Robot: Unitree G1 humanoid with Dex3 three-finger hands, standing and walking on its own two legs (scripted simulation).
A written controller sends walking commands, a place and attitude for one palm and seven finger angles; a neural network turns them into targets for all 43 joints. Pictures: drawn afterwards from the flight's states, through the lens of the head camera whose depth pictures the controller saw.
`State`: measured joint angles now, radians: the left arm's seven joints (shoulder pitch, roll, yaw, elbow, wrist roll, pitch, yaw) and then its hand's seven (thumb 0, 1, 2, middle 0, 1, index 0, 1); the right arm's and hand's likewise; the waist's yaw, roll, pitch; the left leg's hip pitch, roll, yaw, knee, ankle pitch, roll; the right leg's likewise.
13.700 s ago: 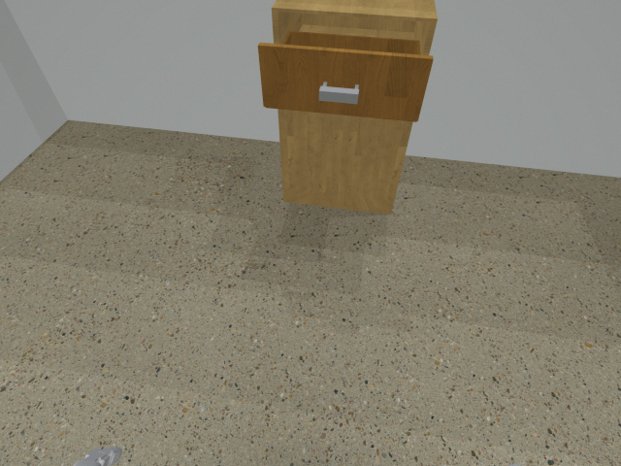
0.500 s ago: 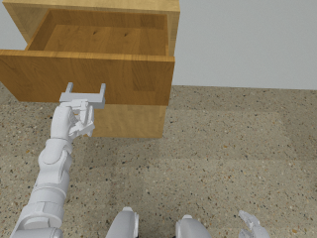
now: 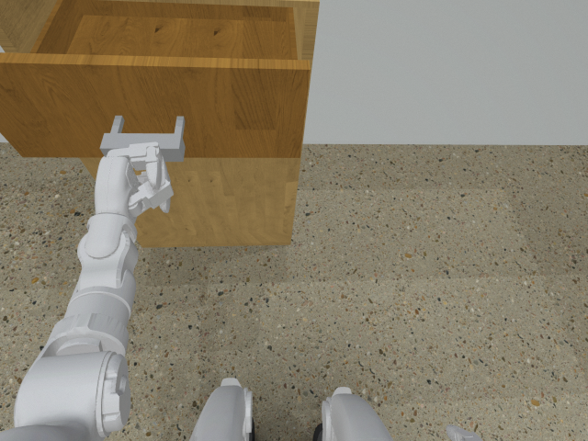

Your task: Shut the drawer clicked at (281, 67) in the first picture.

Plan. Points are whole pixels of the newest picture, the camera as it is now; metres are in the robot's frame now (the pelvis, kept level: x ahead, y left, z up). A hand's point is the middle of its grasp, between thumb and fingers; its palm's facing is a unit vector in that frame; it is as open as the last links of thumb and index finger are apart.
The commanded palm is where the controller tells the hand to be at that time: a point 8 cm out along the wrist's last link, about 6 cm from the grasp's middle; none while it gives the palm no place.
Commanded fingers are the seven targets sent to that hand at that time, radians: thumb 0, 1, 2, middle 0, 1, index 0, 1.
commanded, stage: push the drawer shut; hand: left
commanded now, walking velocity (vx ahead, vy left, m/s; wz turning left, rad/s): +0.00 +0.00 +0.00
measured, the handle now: (147, 135) +0.53 +0.21 +0.06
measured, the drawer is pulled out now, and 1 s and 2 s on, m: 0.15 0.04 0.00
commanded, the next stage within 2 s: pull the fist back off the drawer in 1.70 s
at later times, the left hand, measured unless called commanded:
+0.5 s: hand (170, 156) +0.49 +0.18 +0.05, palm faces +0.04 -1.00 -0.03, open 3.3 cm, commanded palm +0.49 +0.21 +0.06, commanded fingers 0.00 0.90 0.90 -1.40 -1.60 -1.40 -1.60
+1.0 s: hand (175, 123) +0.55 +0.18 +0.06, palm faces +0.04 -1.00 -0.04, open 3.4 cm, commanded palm +0.56 +0.20 +0.06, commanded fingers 0.00 0.90 0.90 -1.40 -1.60 -1.40 -1.60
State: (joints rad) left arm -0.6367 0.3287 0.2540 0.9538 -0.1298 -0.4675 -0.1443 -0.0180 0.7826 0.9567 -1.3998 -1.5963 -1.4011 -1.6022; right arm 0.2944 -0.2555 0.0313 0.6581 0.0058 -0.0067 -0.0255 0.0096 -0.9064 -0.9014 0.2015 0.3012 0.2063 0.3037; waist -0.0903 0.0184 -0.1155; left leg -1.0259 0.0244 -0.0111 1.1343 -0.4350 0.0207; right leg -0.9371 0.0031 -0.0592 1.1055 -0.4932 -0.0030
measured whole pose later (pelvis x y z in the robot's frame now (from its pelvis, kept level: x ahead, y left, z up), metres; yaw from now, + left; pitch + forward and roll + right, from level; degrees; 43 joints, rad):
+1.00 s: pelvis +0.00 +0.00 -0.02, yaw -2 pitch +26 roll -5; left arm -1.05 0.58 0.39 1.28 -0.03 -0.40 -0.17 0.07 0.79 0.96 -1.40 -1.60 -1.40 -1.60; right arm 0.37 -0.27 0.06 0.66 -0.03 0.03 0.00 0.01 -0.91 -0.90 0.20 0.30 0.21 0.30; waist -0.21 0.04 -0.11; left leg -1.22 0.06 -0.04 1.22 -0.46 0.01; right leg -1.11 0.04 -0.08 1.15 -0.49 -0.01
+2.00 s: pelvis -0.01 +0.01 -0.03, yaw -3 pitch +30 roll -7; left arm -1.32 0.73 0.33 1.36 0.04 -0.28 -0.14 0.09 0.68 0.97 -1.40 -1.60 -1.40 -1.60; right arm 0.41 -0.27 0.11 0.67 -0.06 -0.03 -0.01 0.00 -0.91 -0.90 0.20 0.30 0.21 0.30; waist -0.29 0.05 -0.09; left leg -1.37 0.05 -0.07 1.26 -0.43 0.03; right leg -1.24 0.04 -0.11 1.17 -0.47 0.00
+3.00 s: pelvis +0.06 +0.00 +0.04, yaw -1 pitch +17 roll -3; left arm -0.41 0.37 0.32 0.62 -0.21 -0.28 -0.20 0.02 0.90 0.90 -1.40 -1.60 -1.40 -1.60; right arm 0.36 -0.26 0.01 0.57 0.05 0.07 0.01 0.01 -0.91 -0.90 0.20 0.30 0.20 0.30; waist -0.09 0.03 -0.13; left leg -0.75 0.05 0.00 0.90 -0.44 0.01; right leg -0.65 0.04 -0.03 0.83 -0.46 -0.01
